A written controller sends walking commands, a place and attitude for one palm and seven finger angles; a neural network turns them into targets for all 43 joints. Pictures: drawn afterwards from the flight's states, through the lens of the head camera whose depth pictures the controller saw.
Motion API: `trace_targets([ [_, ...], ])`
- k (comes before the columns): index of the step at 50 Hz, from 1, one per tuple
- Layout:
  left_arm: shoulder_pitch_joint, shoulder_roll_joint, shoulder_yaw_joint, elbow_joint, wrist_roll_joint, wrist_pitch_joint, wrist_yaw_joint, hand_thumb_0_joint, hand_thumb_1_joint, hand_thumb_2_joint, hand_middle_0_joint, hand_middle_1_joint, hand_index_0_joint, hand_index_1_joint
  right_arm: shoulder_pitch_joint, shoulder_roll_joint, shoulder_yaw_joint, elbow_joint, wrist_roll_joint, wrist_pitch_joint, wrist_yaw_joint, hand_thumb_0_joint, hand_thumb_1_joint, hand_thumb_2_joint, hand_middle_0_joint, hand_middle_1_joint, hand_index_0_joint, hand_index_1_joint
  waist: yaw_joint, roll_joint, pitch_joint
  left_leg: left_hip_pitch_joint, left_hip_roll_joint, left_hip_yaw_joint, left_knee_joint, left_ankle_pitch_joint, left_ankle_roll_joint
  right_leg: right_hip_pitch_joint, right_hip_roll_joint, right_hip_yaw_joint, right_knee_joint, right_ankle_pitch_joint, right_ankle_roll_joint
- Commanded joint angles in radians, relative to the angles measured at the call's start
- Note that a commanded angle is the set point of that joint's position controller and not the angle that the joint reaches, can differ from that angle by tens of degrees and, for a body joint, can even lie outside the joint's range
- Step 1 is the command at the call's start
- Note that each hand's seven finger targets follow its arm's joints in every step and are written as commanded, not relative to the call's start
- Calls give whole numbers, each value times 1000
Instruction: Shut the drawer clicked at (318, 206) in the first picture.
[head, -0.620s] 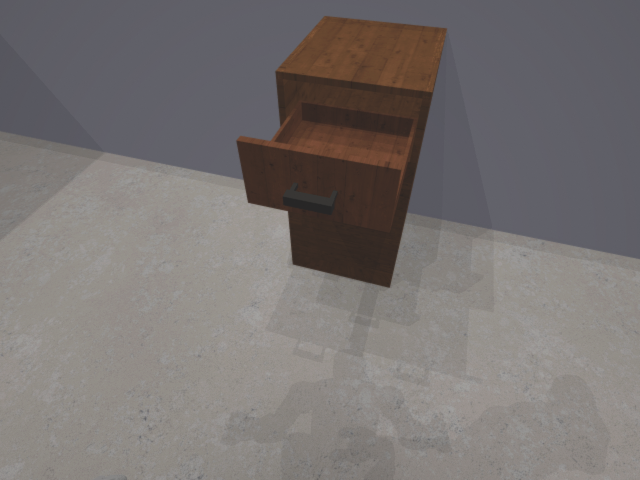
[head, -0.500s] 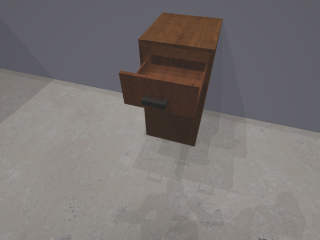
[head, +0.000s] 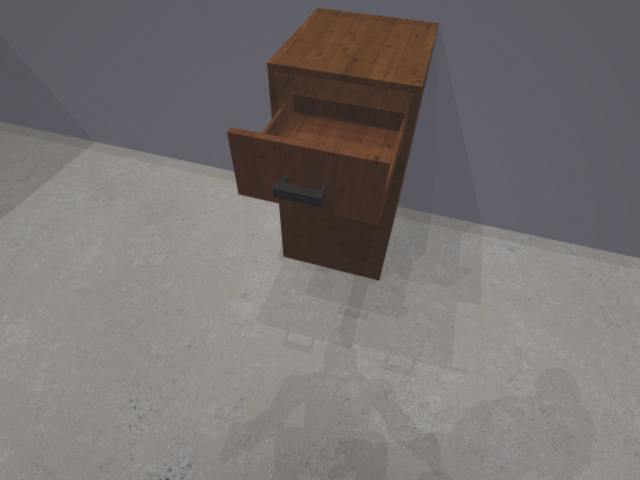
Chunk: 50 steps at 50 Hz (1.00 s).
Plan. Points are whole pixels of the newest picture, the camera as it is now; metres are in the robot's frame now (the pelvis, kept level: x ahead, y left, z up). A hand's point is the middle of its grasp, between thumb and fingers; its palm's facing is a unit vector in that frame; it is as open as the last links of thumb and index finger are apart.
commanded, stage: stand and wait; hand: left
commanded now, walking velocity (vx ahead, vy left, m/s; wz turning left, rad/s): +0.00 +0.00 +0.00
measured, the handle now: (301, 188) +0.70 +0.08 -0.09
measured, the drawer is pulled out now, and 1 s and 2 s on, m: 0.30 0.30 0.30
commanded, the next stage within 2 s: look at it before walking up in 0.20 s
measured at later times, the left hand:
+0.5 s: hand out of the picture +0.07 +0.24 -0.16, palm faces -0.03 -0.95 -0.31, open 7.4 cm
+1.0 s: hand out of the picture +0.07 +0.24 -0.16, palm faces -0.03 -0.95 -0.31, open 7.4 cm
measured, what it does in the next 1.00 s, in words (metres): stands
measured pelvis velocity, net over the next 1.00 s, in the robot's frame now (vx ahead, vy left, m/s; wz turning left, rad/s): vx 0.01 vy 0.01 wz -0.01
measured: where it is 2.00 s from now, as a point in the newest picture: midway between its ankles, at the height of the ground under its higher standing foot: outside the picture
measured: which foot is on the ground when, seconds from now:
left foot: down 0.00-1.00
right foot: down 0.00-1.00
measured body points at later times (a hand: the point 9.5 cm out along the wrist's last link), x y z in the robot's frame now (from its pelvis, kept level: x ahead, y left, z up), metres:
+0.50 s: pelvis +0.01 +0.01 +0.00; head +0.01 +0.01 +0.45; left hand +0.07 +0.29 -0.14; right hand +0.08 -0.28 -0.14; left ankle +0.01 +0.13 -0.74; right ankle +0.01 -0.12 -0.74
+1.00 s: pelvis +0.01 +0.01 +0.00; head +0.01 +0.01 +0.45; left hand +0.07 +0.29 -0.14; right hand +0.08 -0.28 -0.13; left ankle +0.01 +0.13 -0.74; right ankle +0.01 -0.12 -0.74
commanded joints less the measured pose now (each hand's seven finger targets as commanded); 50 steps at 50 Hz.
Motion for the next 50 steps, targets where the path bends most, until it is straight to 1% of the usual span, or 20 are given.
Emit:
trace_targets([
  [1,-42,193,40,-65,-4,-27,12,0,900,900,-200,-300,-200,-300,-59,-182,-31,-61,0,-25,-14,0,-900,-900,200,300,200,300,0,-4,-50,-4,100,-90,-72,48,31,-4,-110,109,-87,7,-27],
  [4,-36,192,39,-61,-4,-27,12,0,900,900,-200,-300,-200,-300,-55,-178,-31,-59,1,-24,-15,0,-900,-900,200,300,200,300,1,-11,-41,0,102,-92,-74,57,31,-9,-109,106,-89,16,-27],
  [7,-39,190,39,-60,-3,-27,12,0,900,900,-200,-300,-200,-300,-54,-182,-32,-56,0,-25,-15,0,-900,-900,200,300,200,300,0,-13,-45,1,103,-92,-76,55,32,-7,-110,109,-88,19,-26],
  [9,-35,189,40,-61,-3,-28,13,0,900,900,-200,-300,-200,-300,-50,-178,-33,-55,1,-27,-16,0,-900,-900,200,300,200,300,0,-9,-58,12,107,-92,-75,79,32,3,-109,103,-82,48,-26],
  [14,-39,187,39,-63,-2,-26,13,0,900,900,-200,-300,-200,-300,-54,-178,-33,-57,1,-27,-16,0,-900,-900,200,300,200,300,0,-6,-37,5,108,-94,-86,66,32,-9,-106,103,-83,37,-24],
  [17,-40,188,40,-63,-1,-27,13,0,900,900,-200,-300,-200,-300,-59,-179,-35,-59,1,-28,-16,0,-900,-900,200,300,200,300,1,-6,-38,2,106,-93,-85,66,32,-7,-108,106,-86,40,-22],
  [26,-37,186,41,-64,0,-28,13,0,900,900,-200,-300,-200,-300,-70,-181,-35,-64,2,-30,-17,0,-900,-900,200,300,200,300,1,4,-56,27,111,-91,-85,103,33,5,-110,97,-82,85,-19],
  [29,-34,187,41,-64,-1,-30,13,0,900,900,-200,-300,-200,-300,-68,-182,-35,-65,2,-31,-18,0,-900,-900,200,300,200,300,1,-7,-68,42,113,-91,-82,134,34,13,-110,95,-79,116,-21],
  [31,-38,190,41,-63,-1,-30,13,0,900,900,-200,-300,-200,-300,-72,-186,-35,-66,2,-32,-18,0,-900,-900,200,300,200,300,0,8,-69,40,113,-91,-83,144,33,21,-111,96,-78,129,-20],
  [32,-36,189,41,-61,-1,-30,13,0,900,900,-200,-300,-200,-300,-72,-185,-34,-65,2,-32,-18,0,-900,-900,200,300,200,300,2,3,-73,42,113,-91,-84,146,33,26,-114,92,-78,132,-19],
  [34,-33,189,40,-61,-1,-30,13,0,900,900,-200,-300,-200,-300,-72,-182,-35,-64,3,-30,-18,0,-900,-900,200,300,200,300,1,-5,-65,46,113,-92,-84,147,34,21,-112,93,-82,132,-20],
  [36,-35,191,41,-59,-1,-30,14,0,900,900,-200,-300,-200,-300,-73,-186,-34,-64,3,-30,-18,0,-900,-900,200,300,200,300,1,0,-57,41,111,-92,-87,137,32,20,-113,96,-87,125,-20],
  [38,-32,192,40,-56,-1,-30,13,0,900,900,-200,-300,-200,-300,-72,-186,-34,-63,3,-30,-18,0,-900,-900,200,300,200,300,0,-6,-62,49,112,-90,-88,135,32,19,-116,96,-91,124,-20],
  [40,-32,190,41,-59,0,-30,14,0,900,900,-200,-300,-200,-300,-70,-184,-34,-62,3,-29,-19,0,-900,-900,200,300,200,300,1,3,-56,45,113,-90,-87,142,32,22,-113,95,-90,130,-19],
  [41,-32,192,41,-58,-1,-30,14,0,900,900,-200,-300,-200,-300,-67,-185,-34,-62,3,-30,-19,0,-900,-900,200,300,200,300,0,2,-65,47,113,-90,-90,145,31,29,-114,94,-89,134,-19],
  [43,-32,192,40,-56,-1,-30,13,0,900,900,-200,-300,-200,-300,-70,-187,-33,-62,3,-29,-19,0,-900,-900,200,300,200,300,1,-6,-54,45,113,-92,-93,136,32,23,-114,92,-93,123,-18],
  [46,-29,188,40,-54,-1,-28,14,0,900,900,-200,-300,-200,-300,-66,-185,-32,-59,3,-31,-20,0,-900,-900,200,300,200,300,3,6,-56,46,114,-94,-97,140,33,28,-113,93,-94,118,-17],
  [48,-34,194,43,-56,-1,-28,12,0,900,900,-200,-300,-200,-300,-65,-188,-34,-61,2,-30,-21,0,-900,-900,200,300,200,300,1,-5,-53,57,117,-82,-90,132,29,14,-109,105,-94,132,-22],
  [49,-32,187,45,-61,-1,-24,12,0,900,900,-200,-300,-200,-300,-57,-181,-35,-61,2,-29,-23,0,-900,-900,200,300,200,300,-1,-1,-52,61,120,-76,-83,145,29,8,-107,106,-85,150,-24],
  [50,-28,168,44,-60,-1,-19,13,0,900,900,-200,-300,-200,-300,-45,-160,-33,-60,1,-28,-25,0,-900,-900,200,300,200,300,-1,-3,-55,62,123,-64,-70,155,25,3,-107,109,-70,173,-21],
])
